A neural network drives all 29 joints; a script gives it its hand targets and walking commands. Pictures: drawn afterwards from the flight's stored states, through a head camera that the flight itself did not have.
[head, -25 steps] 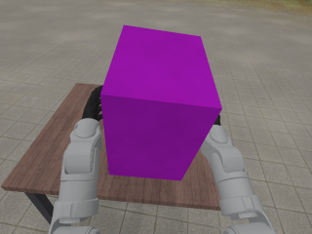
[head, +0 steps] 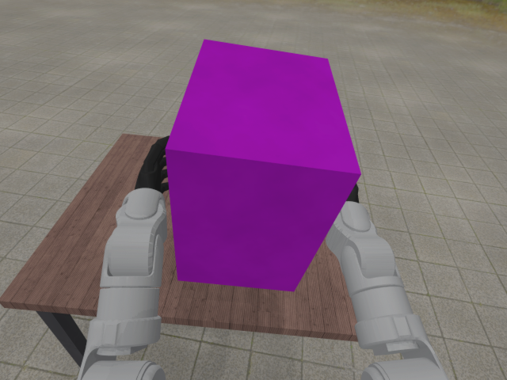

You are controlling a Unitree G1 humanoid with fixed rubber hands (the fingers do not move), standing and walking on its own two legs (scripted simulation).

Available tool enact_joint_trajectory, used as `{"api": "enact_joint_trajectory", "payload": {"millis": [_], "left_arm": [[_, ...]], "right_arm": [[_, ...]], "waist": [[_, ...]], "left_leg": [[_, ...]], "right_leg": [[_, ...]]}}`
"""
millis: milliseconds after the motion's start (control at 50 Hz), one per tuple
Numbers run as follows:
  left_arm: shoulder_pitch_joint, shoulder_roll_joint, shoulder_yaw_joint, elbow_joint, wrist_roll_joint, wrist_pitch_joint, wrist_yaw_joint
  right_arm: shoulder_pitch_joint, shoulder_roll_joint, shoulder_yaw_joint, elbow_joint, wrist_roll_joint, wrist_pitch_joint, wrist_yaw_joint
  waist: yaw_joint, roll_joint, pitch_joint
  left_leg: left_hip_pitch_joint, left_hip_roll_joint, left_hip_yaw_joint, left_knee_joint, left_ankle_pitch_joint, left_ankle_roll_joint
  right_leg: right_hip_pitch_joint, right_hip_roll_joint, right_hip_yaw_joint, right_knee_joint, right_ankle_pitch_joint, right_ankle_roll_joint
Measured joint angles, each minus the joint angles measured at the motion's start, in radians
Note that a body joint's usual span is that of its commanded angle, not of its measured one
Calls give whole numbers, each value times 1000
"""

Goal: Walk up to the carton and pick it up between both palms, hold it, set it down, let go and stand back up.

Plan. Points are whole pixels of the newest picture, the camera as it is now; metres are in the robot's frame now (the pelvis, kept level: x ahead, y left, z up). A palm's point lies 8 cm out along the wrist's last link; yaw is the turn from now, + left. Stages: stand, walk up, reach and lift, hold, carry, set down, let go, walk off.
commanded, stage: hold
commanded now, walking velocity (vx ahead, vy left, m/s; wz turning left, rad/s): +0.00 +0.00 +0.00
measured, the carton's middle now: (251, 171) +0.41 +0.00 +0.18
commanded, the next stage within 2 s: none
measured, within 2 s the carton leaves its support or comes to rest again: neither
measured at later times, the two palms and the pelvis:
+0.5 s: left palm (150, 197) +0.35 +0.15 +0.17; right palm (339, 206) +0.35 -0.14 +0.16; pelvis +0.00 +0.00 +0.00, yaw +0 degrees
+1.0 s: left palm (148, 187) +0.35 +0.15 +0.19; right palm (340, 201) +0.35 -0.14 +0.17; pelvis +0.00 +0.00 +0.00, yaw +0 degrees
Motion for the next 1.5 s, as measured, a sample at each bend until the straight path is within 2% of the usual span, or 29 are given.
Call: {"api": "enact_joint_trajectory", "payload": {"millis": [300,420,640,740,880,1060,1220,1380,1500], "left_arm": [[13,-5,2,-26,6,15,-3],[14,-11,6,-24,15,34,-5],[35,4,-28,-78,-7,37,15],[43,3,-26,-95,-14,32,15],[18,-7,4,-47,10,32,-10],[18,-14,11,-31,14,24,-16],[15,-15,17,-33,10,23,-17],[-23,-5,20,2,13,18,-15],[-17,5,3,-2,10,21,-9]], "right_arm": [[9,-4,15,-12,9,4,-6],[8,-5,15,2,10,14,-1],[25,-9,16,-59,26,17,-4],[30,-6,14,-88,26,24,-8],[11,6,5,-37,3,24,-6],[21,0,16,-30,5,16,-12],[20,-4,26,-24,6,6,-15],[-7,11,-9,9,-14,-10,-1],[-9,8,-9,10,0,-12,0]], "waist": [[1,7,18],[7,-7,26],[2,-21,23],[-5,-10,15],[-3,5,9],[2,23,16],[7,10,24],[14,-12,20],[6,-15,11]], "left_leg": [[19,-5,1,-2,-3,3],[22,-4,5,-13,3,3],[-7,2,-4,10,-7,-4],[-2,1,-8,12,-10,-3],[27,-8,-1,-7,-6,3],[39,-9,1,-7,-7,6],[31,-6,4,-12,2,5],[14,-5,6,-20,14,5],[-7,-3,-1,-7,10,1]], "right_leg": [[18,-4,0,-1,-4,3],[15,-5,4,1,-3,2],[-6,3,-2,9,-7,-2],[5,2,-6,2,-7,-1],[24,-7,-1,2,-12,3],[39,-8,1,-6,-8,6],[27,-6,5,-6,0,4],[2,-5,7,0,5,2],[-8,-2,1,-3,7,1]]}}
